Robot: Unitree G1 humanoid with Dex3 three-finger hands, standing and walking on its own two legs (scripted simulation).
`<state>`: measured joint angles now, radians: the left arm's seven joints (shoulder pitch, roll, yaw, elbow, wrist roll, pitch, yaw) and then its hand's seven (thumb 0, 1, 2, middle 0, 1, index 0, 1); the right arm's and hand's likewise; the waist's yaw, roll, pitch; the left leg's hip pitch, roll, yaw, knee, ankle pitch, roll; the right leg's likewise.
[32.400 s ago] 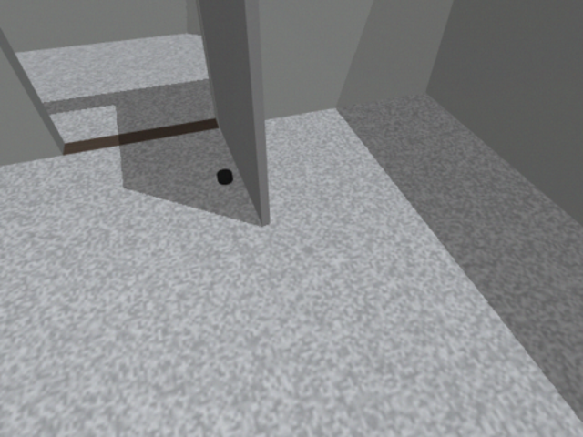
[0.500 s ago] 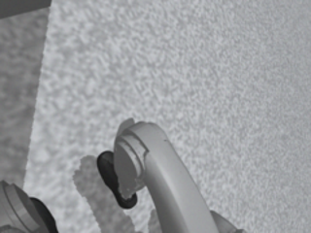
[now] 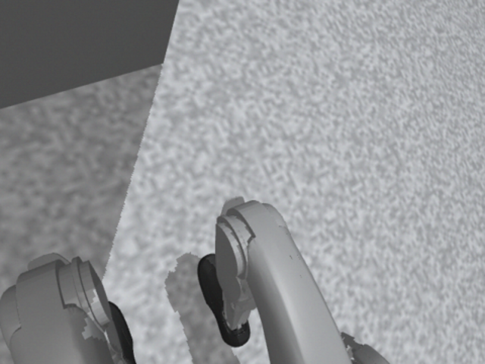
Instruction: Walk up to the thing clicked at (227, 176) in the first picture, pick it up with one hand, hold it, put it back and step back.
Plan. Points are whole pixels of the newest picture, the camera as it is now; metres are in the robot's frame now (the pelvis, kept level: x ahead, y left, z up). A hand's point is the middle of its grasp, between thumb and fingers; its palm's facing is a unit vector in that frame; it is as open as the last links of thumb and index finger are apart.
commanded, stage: settle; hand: left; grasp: from above
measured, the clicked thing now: out of the picture +0.50 +0.31 -0.22
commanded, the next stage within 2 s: lift in 0.22 s
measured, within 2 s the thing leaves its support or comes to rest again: neither
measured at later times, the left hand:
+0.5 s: hand out of the picture +0.48 +0.30 -0.13, palm faces -0.44 -0.11 -0.89, open 9.5 cm
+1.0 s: hand out of the picture +0.40 +0.31 +0.01, palm faces -0.43 -0.13 -0.89, open 9.5 cm
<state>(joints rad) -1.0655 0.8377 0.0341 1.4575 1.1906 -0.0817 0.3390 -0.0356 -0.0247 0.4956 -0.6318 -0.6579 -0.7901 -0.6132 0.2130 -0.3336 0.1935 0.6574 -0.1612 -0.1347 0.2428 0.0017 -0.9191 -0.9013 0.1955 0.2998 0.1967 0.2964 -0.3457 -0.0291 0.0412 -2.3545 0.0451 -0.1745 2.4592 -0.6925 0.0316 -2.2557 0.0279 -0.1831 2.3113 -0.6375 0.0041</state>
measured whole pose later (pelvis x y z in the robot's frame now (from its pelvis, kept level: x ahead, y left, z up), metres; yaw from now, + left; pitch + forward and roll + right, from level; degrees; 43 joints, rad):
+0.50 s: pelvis +0.00 +0.00 +0.02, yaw +4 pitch +35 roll -9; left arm -1.04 0.74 0.02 1.32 1.16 -0.06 0.22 -0.04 0.00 0.47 -0.62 -0.64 -0.77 -0.62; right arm 0.21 -0.30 0.12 0.65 -0.12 -0.03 0.16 0.00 -0.92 -0.90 0.20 0.30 0.20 0.30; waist -0.29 0.01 -0.03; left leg -2.30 0.04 -0.12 2.36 -0.67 0.03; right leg -2.23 0.01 -0.14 2.25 -0.64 -0.01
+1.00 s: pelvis -0.01 +0.00 +0.12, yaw +8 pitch +34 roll -6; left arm -0.74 0.58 -0.07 0.95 1.04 -0.03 0.09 -0.03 0.03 0.51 -0.57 -0.66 -0.71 -0.67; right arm 0.19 -0.27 0.02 0.64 -0.01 0.05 0.06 0.00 -0.92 -0.90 0.20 0.30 0.20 0.30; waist -0.15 0.04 -0.17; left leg -2.00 0.03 -0.05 2.03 -0.64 0.04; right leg -1.95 0.01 -0.07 1.97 -0.62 0.01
